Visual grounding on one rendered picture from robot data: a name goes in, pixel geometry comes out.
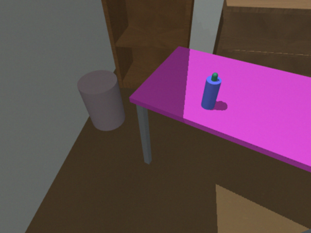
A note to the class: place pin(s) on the table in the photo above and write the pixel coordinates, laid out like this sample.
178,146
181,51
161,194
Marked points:
261,108

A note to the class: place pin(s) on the bookshelf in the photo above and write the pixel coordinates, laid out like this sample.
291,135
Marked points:
269,33
144,33

